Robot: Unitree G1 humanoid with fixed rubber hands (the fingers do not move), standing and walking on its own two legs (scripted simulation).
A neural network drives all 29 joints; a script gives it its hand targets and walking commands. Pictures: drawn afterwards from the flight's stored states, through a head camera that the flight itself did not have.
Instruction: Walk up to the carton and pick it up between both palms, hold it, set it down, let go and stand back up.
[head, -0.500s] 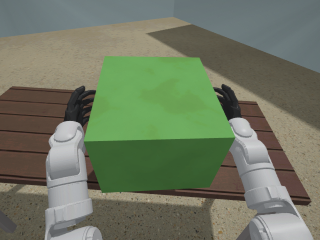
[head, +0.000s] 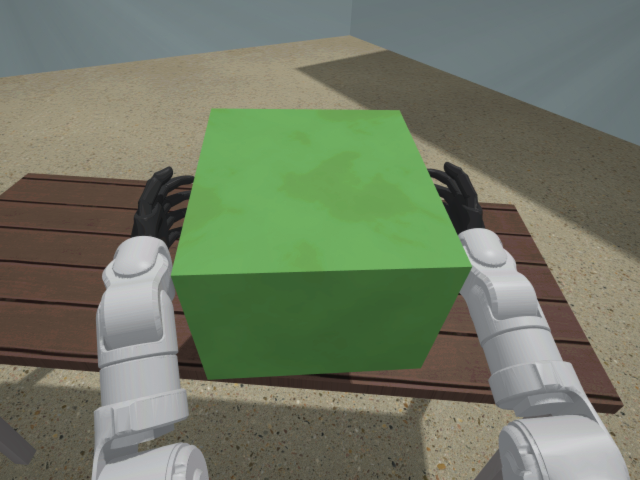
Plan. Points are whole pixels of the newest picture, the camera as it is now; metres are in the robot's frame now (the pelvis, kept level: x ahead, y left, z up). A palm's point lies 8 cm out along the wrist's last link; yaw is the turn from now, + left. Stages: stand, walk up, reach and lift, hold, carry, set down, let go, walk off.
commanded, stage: hold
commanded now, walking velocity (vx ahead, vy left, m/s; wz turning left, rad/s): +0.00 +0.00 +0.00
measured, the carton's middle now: (311, 233) +0.41 +0.01 +0.14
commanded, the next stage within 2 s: set down in 0.64 s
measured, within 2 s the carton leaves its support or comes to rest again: neither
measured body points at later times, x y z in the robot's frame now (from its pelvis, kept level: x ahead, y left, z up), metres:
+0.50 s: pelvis +0.00 +0.01 +0.00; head -0.04 +0.03 +0.45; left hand +0.36 +0.20 +0.19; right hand +0.37 -0.17 +0.19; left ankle +0.00 +0.13 -0.75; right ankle +0.02 -0.12 -0.75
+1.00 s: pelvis +0.01 +0.00 +0.00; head -0.03 +0.02 +0.45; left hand +0.39 +0.18 +0.21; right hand +0.38 -0.19 +0.18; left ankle +0.00 +0.13 -0.75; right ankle +0.02 -0.12 -0.75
